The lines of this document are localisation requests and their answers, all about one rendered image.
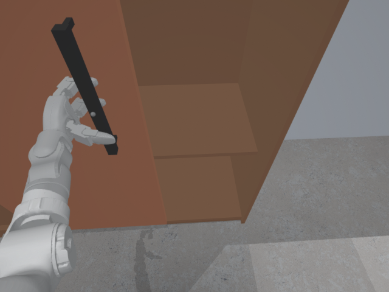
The robot left upper arm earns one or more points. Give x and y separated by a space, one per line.
35 259

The robot left forearm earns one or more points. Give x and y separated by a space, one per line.
47 189

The wardrobe door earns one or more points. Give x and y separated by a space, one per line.
5 216
107 191

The robot left hand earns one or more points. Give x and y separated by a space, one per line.
58 113

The handle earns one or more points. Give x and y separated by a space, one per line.
69 49

